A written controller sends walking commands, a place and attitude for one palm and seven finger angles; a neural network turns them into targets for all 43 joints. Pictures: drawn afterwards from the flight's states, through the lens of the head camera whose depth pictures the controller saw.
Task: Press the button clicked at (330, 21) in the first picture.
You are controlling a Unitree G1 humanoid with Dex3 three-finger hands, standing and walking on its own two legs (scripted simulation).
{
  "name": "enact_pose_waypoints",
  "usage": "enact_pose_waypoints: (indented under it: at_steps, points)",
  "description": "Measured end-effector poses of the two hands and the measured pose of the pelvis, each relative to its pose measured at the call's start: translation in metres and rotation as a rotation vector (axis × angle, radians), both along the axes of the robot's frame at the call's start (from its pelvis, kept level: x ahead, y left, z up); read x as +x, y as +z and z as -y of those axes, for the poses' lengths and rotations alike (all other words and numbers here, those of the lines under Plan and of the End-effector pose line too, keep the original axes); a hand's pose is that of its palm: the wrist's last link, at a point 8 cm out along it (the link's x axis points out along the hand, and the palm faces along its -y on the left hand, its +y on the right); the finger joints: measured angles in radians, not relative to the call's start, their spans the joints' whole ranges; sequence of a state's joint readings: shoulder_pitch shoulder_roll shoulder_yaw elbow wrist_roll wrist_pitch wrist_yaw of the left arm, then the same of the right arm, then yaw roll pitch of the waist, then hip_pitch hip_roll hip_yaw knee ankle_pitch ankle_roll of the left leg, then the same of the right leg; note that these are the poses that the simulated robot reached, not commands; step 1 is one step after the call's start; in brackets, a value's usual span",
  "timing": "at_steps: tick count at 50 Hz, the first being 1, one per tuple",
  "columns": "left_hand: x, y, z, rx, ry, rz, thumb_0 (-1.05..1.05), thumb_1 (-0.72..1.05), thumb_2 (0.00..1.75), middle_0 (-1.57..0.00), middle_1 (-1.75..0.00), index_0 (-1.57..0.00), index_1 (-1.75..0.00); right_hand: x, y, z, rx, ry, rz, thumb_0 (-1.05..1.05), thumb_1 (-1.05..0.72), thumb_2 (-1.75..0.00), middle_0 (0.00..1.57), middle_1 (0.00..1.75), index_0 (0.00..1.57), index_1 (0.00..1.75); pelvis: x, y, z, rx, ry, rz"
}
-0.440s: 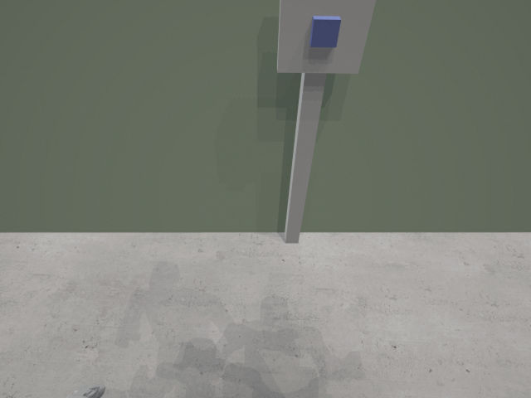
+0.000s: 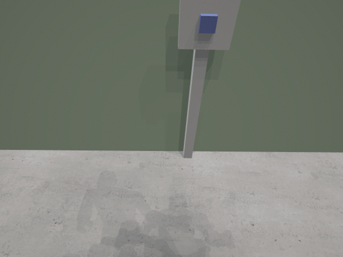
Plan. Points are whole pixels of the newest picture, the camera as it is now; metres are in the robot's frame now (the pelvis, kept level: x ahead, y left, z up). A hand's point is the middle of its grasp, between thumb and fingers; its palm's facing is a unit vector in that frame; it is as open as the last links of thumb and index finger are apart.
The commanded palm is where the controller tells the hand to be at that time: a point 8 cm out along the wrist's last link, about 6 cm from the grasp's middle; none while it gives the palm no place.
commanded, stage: stand and wait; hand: left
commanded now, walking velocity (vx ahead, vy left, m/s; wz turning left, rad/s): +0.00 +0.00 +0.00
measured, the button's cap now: (207, 23) +0.87 -0.08 +0.17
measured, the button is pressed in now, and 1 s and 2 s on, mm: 0 0 0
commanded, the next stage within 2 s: look at it before walking up in 0.38 s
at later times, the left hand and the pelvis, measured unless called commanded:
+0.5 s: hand out of the picture +0.07 +0.23 -0.15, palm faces -0.03 -0.94 -0.34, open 7.4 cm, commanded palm none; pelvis -0.01 -0.01 +0.00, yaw +0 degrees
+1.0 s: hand out of the picture +0.06 +0.23 -0.15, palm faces -0.02 -0.94 -0.33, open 7.4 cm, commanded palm none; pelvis -0.01 -0.02 +0.00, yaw +0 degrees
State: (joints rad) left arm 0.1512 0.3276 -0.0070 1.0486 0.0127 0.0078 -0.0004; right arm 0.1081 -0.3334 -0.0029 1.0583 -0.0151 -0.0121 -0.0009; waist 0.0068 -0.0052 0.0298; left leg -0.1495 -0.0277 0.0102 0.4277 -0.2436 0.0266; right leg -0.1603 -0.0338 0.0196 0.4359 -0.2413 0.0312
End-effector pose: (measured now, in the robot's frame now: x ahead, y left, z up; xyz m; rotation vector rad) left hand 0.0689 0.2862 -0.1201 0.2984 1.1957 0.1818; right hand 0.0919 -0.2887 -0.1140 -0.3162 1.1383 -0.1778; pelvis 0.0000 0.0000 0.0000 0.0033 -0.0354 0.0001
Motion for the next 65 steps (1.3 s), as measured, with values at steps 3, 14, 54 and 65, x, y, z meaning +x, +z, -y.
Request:
enact_pose_waypoints:
  at_steps: [3,14,54,65]
  points:
    - [-0.008,0.000,0.000,0.006,0.005,-0.022,0.01,0.90,0.90,-0.20,-0.30,-0.20,-0.30,-0.011,-0.002,0.005,-0.004,-0.010,-0.029,0.01,-0.90,-0.90,0.20,0.30,0.20,0.30,-0.002,0.001,0.002,0.000,0.000,0.000]
    - [-0.016,0.004,0.002,0.023,0.007,-0.040,0.01,0.90,0.90,-0.20,-0.30,-0.20,-0.30,-0.036,-0.006,0.016,-0.001,-0.034,-0.088,0.01,-0.90,-0.90,0.20,0.30,0.20,0.30,-0.007,0.002,0.009,0.002,-0.001,0.001]
    - [-0.014,0.002,0.015,0.005,0.006,-0.035,0.00,0.90,0.90,-0.20,-0.30,-0.20,-0.30,-0.031,-0.003,0.020,0.002,-0.027,-0.081,0.01,-0.90,-0.90,0.20,0.30,0.20,0.30,-0.006,0.005,0.018,0.000,-0.002,-0.001]
    - [-0.018,-0.008,0.025,-0.011,-0.014,-0.085,0.00,0.90,0.90,-0.20,-0.29,-0.20,-0.29,-0.039,-0.012,0.007,0.029,-0.089,-0.054,0.01,-0.91,-0.90,0.20,0.30,0.20,0.30,-0.010,-0.002,0.017,0.006,-0.068,-0.013]
